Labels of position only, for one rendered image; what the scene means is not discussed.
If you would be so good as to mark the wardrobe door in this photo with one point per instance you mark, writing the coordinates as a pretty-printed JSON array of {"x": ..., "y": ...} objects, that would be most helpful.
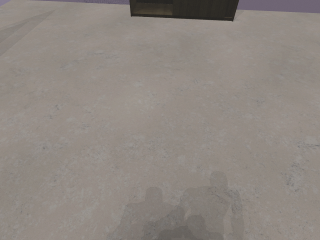
[
  {"x": 200, "y": 8},
  {"x": 230, "y": 8}
]

